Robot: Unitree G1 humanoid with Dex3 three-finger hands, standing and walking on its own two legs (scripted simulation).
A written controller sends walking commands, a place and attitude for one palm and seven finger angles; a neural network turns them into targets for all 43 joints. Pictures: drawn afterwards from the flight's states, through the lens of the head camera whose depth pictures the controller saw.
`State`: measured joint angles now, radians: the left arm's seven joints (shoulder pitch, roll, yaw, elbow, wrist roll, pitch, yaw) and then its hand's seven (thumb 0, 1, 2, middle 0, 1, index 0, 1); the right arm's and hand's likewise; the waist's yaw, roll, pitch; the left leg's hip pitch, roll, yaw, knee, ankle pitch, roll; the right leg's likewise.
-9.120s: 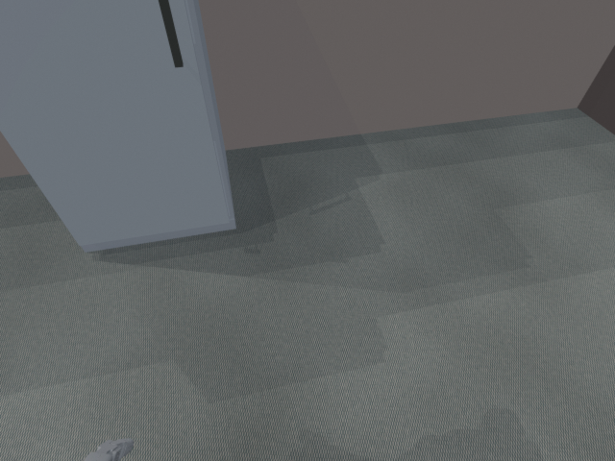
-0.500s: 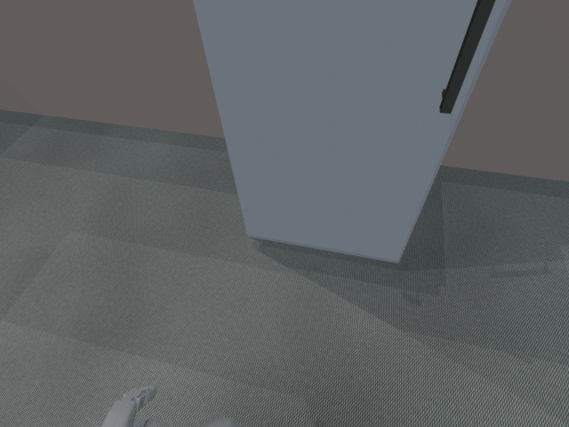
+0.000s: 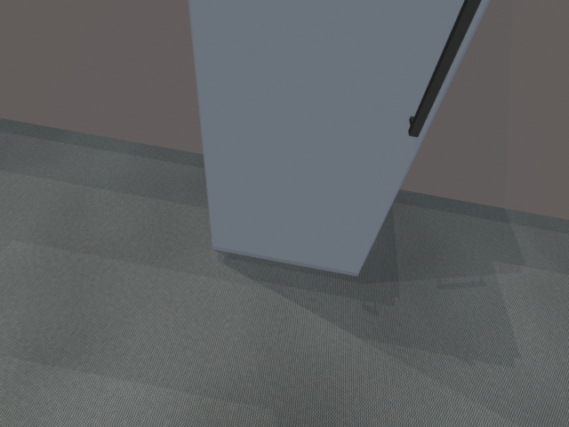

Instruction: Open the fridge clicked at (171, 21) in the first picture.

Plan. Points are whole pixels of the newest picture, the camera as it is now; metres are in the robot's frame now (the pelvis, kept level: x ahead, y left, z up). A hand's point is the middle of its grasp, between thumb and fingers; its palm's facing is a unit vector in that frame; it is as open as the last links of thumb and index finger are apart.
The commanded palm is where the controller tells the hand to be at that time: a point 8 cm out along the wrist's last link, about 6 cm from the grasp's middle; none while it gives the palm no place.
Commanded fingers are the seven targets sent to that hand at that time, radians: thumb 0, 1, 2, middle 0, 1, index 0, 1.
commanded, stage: take the last steps up to it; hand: right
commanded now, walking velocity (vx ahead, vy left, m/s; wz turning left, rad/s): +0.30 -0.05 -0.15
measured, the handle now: (447, 48) +0.79 -0.25 +0.21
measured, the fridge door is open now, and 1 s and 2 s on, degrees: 0 0 0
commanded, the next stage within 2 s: come to a stop and stand still in 1.04 s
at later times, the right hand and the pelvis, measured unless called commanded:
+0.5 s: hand out of the picture -0.08 -0.22 -0.18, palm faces +0.19 +0.97 -0.13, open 7.4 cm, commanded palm none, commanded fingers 0.00 -0.90 -0.90 0.20 0.30 0.20 0.30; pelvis +0.06 -0.08 -0.01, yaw -3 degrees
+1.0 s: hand (418, 331) +0.36 -0.25 -0.17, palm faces -0.05 +0.98 -0.18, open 7.4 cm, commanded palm none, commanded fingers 0.00 -0.90 -0.90 0.20 0.30 0.20 0.30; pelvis +0.23 -0.08 -0.01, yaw +0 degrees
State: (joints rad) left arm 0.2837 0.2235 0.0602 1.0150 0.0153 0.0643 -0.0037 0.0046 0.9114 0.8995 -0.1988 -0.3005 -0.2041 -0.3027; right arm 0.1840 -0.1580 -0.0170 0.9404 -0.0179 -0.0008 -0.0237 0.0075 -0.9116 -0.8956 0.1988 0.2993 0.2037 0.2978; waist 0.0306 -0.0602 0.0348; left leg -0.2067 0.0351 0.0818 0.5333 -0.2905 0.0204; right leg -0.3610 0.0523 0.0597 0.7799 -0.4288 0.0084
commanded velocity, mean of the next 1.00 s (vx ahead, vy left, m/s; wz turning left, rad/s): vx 0.28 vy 0.02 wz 0.02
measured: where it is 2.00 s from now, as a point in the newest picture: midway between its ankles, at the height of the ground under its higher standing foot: outside the picture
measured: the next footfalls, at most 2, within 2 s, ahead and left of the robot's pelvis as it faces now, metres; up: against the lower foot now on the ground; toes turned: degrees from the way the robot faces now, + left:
right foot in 0.44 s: +0.11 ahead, -0.18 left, +0.00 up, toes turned -12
left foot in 1.04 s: +0.39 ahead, +0.03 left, +0.00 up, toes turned +7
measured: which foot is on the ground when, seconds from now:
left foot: down 0.00-0.46, up 0.48-1.00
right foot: up 0.00-0.42, down 0.44-1.00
